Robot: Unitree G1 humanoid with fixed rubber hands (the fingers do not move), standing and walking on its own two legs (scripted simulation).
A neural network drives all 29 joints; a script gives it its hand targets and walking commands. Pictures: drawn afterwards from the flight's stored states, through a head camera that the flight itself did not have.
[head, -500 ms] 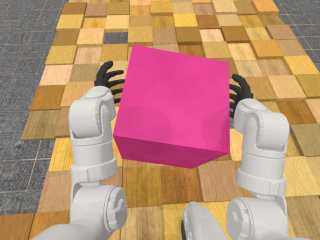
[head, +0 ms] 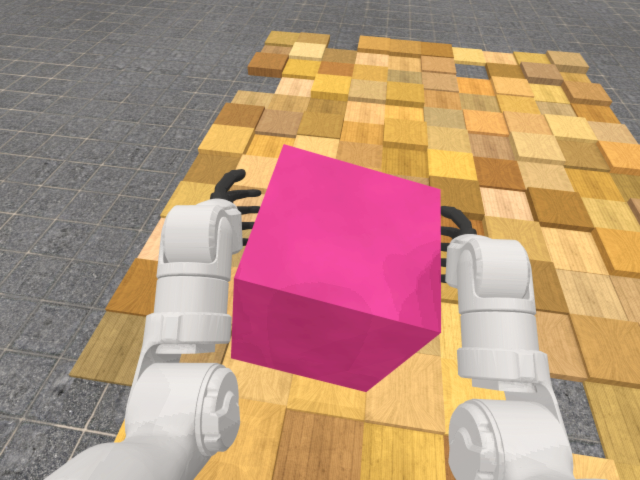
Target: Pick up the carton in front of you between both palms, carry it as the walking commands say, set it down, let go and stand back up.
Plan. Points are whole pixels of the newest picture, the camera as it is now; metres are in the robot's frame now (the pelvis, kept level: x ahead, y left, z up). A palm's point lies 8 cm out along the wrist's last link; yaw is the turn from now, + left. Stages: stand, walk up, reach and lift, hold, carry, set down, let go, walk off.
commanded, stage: carry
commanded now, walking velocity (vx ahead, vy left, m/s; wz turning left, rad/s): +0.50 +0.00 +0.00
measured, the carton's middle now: (328, 279) +0.36 +0.04 +0.04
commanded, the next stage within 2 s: none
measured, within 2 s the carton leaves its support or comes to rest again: neither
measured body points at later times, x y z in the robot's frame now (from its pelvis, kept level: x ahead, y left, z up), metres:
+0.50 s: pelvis +0.29 -0.01 +0.01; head +0.35 -0.01 +0.46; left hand +0.68 +0.15 +0.14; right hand +0.69 -0.15 +0.13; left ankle +0.25 +0.10 -0.62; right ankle +0.27 -0.10 -0.73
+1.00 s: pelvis +0.59 +0.02 +0.03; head +0.70 +0.02 +0.47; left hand +1.00 +0.14 +0.13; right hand +0.96 -0.15 +0.11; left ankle +0.58 +0.11 -0.71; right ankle +0.68 -0.10 -0.68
